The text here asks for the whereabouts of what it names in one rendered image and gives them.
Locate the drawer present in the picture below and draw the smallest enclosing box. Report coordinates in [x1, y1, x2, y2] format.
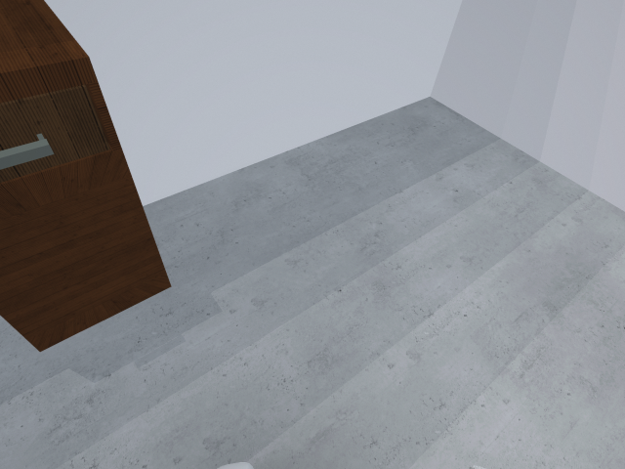
[0, 85, 110, 183]

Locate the handle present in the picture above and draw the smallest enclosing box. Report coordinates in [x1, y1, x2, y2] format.
[0, 133, 54, 170]

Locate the cabinet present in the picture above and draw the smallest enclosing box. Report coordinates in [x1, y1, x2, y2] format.
[0, 0, 171, 352]

